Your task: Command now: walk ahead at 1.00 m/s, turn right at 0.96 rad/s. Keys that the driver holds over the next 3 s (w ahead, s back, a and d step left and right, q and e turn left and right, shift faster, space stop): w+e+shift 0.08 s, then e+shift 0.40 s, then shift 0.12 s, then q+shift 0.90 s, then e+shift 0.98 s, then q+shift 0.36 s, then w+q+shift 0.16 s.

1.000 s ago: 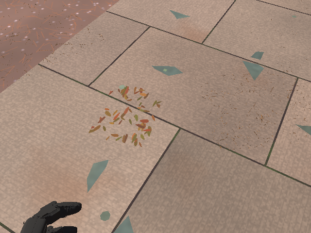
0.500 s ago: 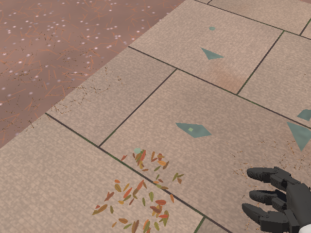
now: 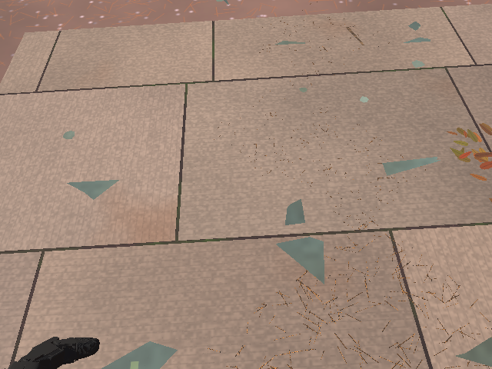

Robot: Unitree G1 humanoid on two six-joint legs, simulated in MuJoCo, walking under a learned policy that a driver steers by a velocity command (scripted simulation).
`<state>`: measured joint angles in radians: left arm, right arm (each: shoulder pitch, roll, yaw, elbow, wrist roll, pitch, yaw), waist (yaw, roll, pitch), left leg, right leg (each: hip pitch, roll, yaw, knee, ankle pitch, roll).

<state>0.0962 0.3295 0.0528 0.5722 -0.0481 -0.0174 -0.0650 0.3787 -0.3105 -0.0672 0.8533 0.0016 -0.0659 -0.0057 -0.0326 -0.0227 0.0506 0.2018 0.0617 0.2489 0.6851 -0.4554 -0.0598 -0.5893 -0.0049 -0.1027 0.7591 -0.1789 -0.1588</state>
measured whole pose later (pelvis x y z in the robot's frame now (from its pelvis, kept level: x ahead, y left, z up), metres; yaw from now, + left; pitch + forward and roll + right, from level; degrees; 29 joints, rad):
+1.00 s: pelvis +0.41 +0.02 +0.05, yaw -25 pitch +1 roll +0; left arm 0.11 0.25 0.04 0.67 0.02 0.02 0.05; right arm 0.23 -0.33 -0.09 0.73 0.03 0.06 0.01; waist -0.02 0.02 0.05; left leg -0.54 0.04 0.03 1.01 -0.37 -0.08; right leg -0.24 -0.06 -0.10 0.49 -0.27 0.01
